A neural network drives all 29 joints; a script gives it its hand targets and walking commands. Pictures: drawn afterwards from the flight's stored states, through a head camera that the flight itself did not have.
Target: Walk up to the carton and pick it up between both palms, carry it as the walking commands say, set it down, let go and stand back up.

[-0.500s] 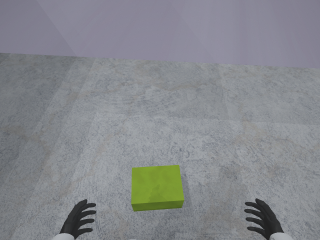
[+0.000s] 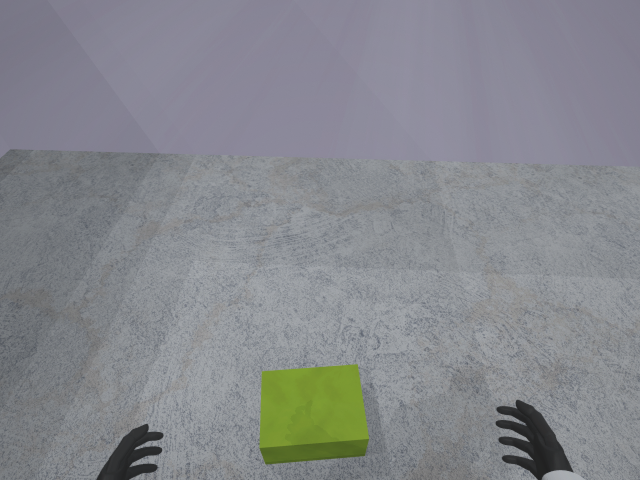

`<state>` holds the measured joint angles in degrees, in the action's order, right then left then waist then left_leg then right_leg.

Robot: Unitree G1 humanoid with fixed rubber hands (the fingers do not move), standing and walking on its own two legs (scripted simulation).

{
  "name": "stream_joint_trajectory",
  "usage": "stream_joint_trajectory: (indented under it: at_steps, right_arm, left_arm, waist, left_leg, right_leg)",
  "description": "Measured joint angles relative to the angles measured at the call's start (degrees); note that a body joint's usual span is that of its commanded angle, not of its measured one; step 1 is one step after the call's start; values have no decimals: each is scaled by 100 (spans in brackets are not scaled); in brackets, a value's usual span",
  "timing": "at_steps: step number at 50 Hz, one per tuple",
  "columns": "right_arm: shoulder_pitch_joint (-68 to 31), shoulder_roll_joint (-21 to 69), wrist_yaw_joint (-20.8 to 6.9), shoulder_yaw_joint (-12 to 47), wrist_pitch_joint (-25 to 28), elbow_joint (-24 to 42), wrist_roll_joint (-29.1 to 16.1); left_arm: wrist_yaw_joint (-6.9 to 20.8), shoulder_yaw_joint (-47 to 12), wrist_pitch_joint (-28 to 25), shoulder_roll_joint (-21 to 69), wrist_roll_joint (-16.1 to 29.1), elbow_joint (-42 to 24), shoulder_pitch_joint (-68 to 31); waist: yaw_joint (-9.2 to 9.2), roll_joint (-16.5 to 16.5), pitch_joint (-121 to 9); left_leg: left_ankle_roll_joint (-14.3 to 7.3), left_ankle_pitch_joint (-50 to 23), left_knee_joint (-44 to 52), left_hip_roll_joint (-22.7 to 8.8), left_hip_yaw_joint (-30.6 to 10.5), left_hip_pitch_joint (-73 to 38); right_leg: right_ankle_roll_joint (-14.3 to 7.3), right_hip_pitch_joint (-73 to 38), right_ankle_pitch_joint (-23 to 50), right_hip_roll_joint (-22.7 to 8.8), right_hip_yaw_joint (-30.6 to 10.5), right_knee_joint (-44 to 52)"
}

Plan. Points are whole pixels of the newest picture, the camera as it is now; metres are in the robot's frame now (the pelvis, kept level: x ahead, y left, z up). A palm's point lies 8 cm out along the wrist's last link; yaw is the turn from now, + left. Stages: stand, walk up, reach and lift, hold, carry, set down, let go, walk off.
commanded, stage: stand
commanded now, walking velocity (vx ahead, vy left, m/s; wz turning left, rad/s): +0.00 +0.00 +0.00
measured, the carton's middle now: (312, 413) +0.46 +0.06 -0.69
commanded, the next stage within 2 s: none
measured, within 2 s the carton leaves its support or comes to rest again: neither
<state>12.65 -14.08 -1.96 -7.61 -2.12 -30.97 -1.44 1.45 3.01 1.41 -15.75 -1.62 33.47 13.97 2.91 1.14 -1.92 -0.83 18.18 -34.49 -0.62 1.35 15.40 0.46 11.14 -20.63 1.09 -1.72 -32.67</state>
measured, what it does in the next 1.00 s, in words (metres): stands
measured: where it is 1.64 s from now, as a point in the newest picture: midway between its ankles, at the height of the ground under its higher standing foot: outside the picture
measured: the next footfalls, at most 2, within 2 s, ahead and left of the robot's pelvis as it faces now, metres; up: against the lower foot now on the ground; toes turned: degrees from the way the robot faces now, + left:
none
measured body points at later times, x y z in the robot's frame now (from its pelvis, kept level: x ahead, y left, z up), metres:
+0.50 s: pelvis +0.00 +0.00 +0.00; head -0.03 +0.00 +0.45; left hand +0.13 +0.28 -0.08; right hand +0.17 -0.27 -0.07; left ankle +0.00 +0.11 -0.73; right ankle -0.03 -0.12 -0.73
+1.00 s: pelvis -0.03 +0.00 +0.00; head -0.07 +0.00 +0.45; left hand +0.09 +0.29 -0.09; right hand +0.14 -0.26 -0.07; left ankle +0.00 +0.11 -0.73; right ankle -0.03 -0.12 -0.73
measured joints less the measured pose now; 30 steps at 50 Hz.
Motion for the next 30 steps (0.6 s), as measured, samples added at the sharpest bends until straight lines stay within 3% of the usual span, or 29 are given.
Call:
stream_joint_trajectory:
  at_steps: [30]
  right_arm:
    - [53,0,86,0,176,-369,1]
  left_arm:
    - [-74,-1,-245,-50,-14,488,0]
  waist:
    - [0,-20,-82]
  left_leg:
    - [1,-70,0,0,0,-16]
  right_leg:
    - [-12,0,52,0,0,-35]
